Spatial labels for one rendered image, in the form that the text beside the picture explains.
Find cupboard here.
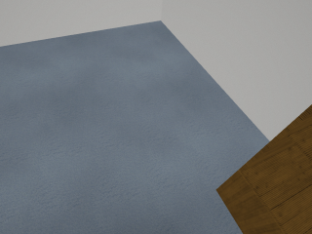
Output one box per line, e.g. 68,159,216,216
216,104,312,234

